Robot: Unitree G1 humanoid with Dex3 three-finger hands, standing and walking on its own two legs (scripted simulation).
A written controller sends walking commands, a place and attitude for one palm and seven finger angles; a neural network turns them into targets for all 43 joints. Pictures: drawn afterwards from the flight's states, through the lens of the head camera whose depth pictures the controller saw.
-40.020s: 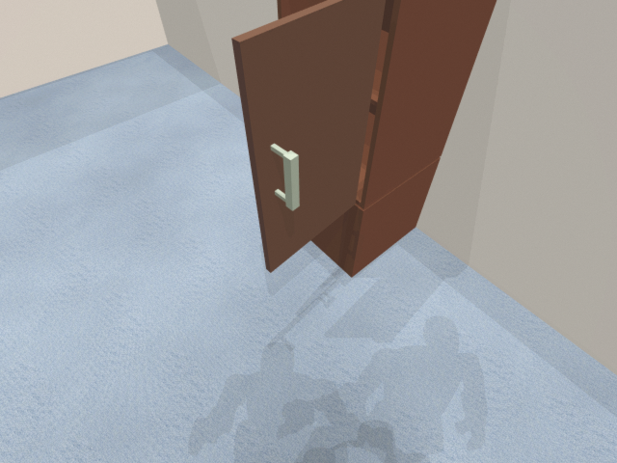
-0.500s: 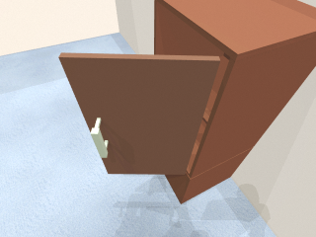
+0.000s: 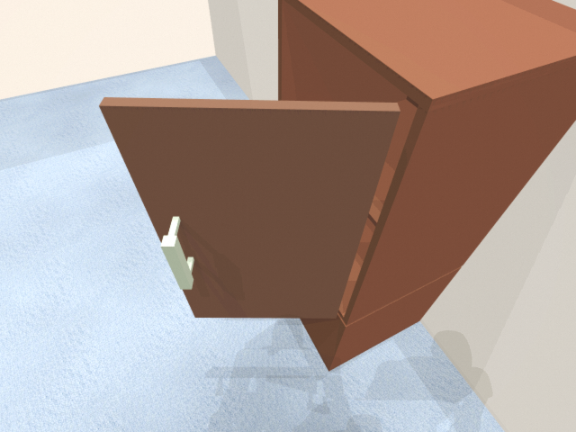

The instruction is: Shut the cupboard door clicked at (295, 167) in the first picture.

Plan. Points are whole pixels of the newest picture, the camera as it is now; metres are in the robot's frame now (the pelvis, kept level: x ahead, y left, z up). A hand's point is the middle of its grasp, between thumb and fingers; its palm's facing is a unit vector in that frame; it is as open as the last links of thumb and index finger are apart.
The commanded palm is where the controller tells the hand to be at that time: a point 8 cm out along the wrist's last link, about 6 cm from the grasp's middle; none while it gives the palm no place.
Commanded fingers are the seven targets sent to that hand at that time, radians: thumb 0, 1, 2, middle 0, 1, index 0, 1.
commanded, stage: shuffle to correct the standing spot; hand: left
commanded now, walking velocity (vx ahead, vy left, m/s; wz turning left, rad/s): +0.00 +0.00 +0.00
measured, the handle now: (181, 254) +0.38 +0.21 -0.02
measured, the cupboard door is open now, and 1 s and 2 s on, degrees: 63 63 63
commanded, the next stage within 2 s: come to a stop and stand still in 0.14 s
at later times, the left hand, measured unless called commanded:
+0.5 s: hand out of the picture -0.02 +0.16 -0.18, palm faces +0.03 -0.98 -0.20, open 7.3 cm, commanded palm none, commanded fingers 0.00 0.90 0.90 -0.20 -0.30 -0.20 -0.30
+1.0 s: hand out of the picture -0.03 +0.13 -0.18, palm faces +0.07 -0.99 -0.14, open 7.3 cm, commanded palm none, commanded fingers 0.00 0.90 0.90 -0.20 -0.30 -0.20 -0.30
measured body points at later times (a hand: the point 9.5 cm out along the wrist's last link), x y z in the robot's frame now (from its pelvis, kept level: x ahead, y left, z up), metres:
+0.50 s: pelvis -0.03 -0.02 +0.00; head -0.01 -0.02 +0.45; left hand -0.02 +0.21 -0.16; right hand -0.01 -0.24 -0.16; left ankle -0.03 +0.09 -0.74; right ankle -0.03 -0.12 -0.74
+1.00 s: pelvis -0.01 -0.01 +0.00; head +0.02 -0.01 +0.45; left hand -0.04 +0.19 -0.16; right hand -0.03 -0.21 -0.16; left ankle -0.03 +0.09 -0.74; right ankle -0.03 -0.12 -0.74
